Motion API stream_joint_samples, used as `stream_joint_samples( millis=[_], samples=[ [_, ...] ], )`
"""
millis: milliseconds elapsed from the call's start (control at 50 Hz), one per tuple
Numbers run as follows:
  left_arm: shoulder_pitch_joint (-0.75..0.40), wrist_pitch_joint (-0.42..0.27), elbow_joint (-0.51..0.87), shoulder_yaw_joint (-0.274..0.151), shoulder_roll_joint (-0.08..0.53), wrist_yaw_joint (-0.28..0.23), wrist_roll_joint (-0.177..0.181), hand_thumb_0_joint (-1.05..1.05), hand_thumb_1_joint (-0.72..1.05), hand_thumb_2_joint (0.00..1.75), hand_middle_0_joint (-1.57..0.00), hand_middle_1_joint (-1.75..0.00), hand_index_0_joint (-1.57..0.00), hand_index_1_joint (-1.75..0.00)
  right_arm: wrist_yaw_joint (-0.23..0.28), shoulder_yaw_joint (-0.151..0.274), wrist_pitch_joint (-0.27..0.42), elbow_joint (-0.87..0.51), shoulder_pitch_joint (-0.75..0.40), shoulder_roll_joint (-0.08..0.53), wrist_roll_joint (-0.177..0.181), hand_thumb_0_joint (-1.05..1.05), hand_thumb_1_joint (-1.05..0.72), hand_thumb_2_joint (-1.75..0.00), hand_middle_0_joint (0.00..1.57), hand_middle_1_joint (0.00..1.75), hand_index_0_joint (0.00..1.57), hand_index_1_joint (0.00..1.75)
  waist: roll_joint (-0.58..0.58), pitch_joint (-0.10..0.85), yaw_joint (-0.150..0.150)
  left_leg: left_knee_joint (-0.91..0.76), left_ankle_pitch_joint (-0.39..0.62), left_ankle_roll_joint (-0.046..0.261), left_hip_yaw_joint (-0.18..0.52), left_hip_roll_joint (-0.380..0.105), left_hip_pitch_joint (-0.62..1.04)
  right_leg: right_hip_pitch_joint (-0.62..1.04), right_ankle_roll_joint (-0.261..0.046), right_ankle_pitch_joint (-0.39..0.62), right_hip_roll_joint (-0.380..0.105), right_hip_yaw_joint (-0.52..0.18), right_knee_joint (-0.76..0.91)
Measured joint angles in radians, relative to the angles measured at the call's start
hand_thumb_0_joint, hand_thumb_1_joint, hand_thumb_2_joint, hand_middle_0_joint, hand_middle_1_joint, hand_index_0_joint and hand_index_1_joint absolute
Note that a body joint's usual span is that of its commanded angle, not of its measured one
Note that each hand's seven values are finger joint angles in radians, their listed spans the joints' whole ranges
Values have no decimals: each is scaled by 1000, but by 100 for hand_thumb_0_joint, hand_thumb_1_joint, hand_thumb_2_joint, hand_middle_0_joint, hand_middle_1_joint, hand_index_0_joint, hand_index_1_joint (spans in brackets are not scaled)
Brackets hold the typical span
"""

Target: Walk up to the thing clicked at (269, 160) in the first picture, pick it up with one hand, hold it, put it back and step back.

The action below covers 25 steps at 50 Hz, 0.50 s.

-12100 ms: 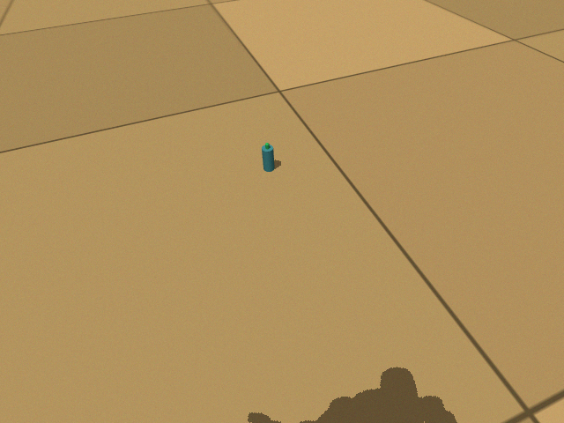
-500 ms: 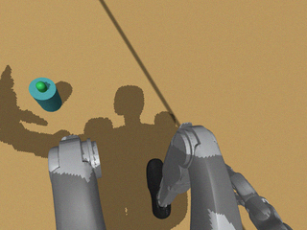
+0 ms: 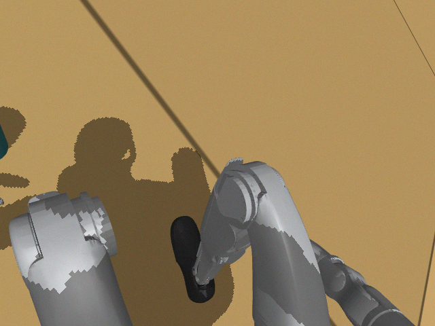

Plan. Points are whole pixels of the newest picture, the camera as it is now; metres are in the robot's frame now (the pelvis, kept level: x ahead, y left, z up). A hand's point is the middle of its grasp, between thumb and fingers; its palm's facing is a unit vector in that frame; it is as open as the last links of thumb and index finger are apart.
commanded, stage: close in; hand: left
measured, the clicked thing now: out of the picture +0.45 +0.29 -0.20
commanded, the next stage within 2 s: close in 0.30 s
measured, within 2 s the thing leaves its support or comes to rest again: leaves its support in 1.08 s
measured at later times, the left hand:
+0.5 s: hand out of the picture +0.43 +0.28 -0.17, palm faces +0.31 -0.95 +0.01, open 17.0 cm
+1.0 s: hand out of the picture +0.44 +0.29 -0.17, palm faces +0.31 -0.95 +0.00, open 9.6 cm
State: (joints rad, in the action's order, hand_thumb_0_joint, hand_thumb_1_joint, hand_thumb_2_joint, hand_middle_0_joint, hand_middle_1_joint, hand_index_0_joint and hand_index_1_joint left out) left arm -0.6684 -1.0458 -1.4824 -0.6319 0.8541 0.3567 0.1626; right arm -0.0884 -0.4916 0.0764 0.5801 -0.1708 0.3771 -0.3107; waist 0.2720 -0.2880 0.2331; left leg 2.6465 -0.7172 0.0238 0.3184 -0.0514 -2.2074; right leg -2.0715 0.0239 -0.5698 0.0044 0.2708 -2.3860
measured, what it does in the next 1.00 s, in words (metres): stands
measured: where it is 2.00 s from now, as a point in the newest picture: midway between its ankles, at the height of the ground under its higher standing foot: (148, 301)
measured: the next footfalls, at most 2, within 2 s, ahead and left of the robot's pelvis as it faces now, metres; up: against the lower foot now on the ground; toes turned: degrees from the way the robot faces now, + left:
none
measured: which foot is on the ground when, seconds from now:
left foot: down 0.00-1.00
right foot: down 0.00-1.00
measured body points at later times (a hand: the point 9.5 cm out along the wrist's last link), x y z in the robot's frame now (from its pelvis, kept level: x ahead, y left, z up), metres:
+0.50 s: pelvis -0.01 +0.00 +0.00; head +0.22 +0.19 +0.33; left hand +0.40 +0.33 -0.17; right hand +0.15 -0.25 -0.03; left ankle +0.08 +0.12 -0.25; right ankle +0.15 -0.11 -0.25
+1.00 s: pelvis +0.00 +0.00 +0.00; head +0.23 +0.19 +0.33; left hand +0.42 +0.34 -0.17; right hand +0.16 -0.24 -0.03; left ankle +0.08 +0.12 -0.25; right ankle +0.15 -0.11 -0.25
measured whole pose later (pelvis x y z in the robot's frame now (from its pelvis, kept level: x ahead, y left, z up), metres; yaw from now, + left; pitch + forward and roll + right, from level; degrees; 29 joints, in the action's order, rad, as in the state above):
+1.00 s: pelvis +0.00 +0.00 +0.00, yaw -2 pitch +11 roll -19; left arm -0.73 -1.10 -1.52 -0.49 0.91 0.08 0.09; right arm -0.12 -0.55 -0.02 0.54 -0.18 0.38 -0.38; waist 0.29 -0.33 0.27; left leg 2.66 -0.71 0.03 0.37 -0.05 -2.21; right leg -2.05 0.04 -0.55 0.02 0.31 -2.35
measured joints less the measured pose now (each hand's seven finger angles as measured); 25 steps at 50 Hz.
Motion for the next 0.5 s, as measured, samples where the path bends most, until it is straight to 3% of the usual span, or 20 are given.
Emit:
stream_joint_samples(
  millis=[80, 240, 360, 500],
  samples=[
    [5, -24, 19, 23, 16, -58, -31, -2, -60, 7, -3, -11, -6, -8, -9, -8, -19, -5, 8, 4, -21, 0, -91, -90, 20, 30, 21, 31, -2, -14, 6, 6, 5, 2, 14, 4, 2, 13, 5, 5, 3, 11, 6],
    [19, -28, -5, 102, 6, -124, -13, -1, -60, 8, -5, -12, -8, -9, -22, -18, -45, -21, 22, 24, -34, 0, -91, -90, 20, 30, 21, 31, -19, -21, 22, 3, 21, 16, 16, 0, -5, 16, 18, 23, 10, 13, 19],
    [17, -57, -25, 97, -8, -168, -19, -1, -59, 11, -5, -13, -8, -10, -26, -40, -50, -32, 21, 24, -40, 0, -91, -90, 21, 30, 21, 31, 3, -25, 33, 7, 20, 11, 29, -3, 2, 18, 16, 32, 16, 21, 21],
    [6, -86, -28, 87, 25, -220, -45, -1, -49, 16, -7, -13, -8, -11, -25, -53, -64, -37, 14, 21, -58, -1, -90, -90, 20, 30, 21, 31, 19, -45, 36, 19, 10, 4, 46, 0, 8, 25, 16, 29, 19, 32, 18]
  ],
)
